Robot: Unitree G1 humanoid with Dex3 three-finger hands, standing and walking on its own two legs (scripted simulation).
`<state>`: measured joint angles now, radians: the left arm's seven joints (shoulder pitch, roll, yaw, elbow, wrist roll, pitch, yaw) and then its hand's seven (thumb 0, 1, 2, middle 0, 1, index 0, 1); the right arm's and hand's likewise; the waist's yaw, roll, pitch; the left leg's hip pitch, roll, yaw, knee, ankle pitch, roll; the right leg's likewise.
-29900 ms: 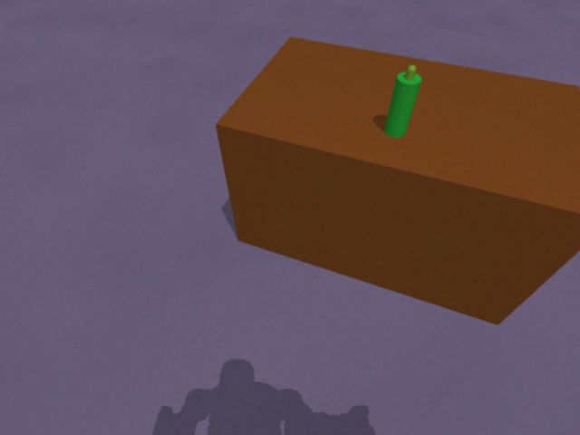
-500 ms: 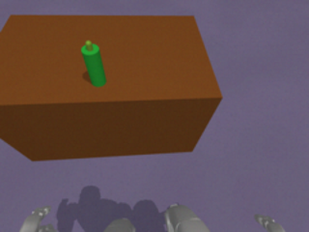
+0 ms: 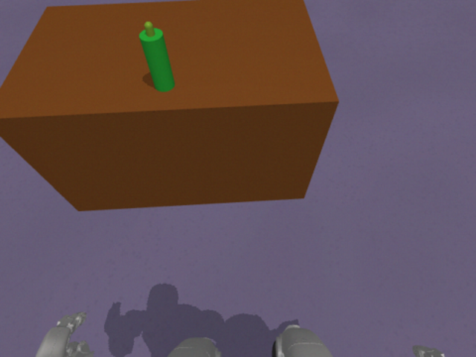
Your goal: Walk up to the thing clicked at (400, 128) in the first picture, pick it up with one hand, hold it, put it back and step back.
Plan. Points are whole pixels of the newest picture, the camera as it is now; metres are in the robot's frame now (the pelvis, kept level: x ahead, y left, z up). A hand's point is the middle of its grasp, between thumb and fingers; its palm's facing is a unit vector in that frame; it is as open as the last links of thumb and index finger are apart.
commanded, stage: step back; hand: left
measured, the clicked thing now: (157, 56) +0.85 +0.25 -0.05
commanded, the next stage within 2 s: stand in 1.58 s
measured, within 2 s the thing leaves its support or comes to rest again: neither
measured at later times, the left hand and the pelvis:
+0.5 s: hand out of the picture -0.10 +0.24 -0.13, palm faces -0.05 -0.90 -0.43, open 7.4 cm; pelvis -0.18 -0.03 +0.01, yaw -3 degrees
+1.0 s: hand out of the picture -0.21 +0.25 -0.14, palm faces +0.04 -0.92 -0.38, open 7.4 cm; pelvis -0.25 -0.02 +0.01, yaw +0 degrees
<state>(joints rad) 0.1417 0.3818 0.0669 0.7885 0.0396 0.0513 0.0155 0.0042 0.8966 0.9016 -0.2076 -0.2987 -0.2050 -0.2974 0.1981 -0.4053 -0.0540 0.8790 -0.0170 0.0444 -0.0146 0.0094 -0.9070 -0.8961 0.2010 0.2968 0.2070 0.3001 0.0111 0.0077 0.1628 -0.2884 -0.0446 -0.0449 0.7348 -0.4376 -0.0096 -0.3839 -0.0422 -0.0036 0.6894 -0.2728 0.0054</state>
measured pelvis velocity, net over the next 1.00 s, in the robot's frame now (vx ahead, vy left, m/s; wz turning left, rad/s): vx -0.25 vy -0.02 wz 0.00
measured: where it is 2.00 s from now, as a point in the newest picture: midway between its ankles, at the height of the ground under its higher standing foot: outside the picture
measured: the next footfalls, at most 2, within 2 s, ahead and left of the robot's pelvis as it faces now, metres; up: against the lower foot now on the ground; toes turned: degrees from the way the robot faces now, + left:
left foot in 0.02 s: +0.03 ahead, +0.12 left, +0.00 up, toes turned -2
right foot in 0.34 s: -0.16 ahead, -0.12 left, +0.00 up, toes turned -1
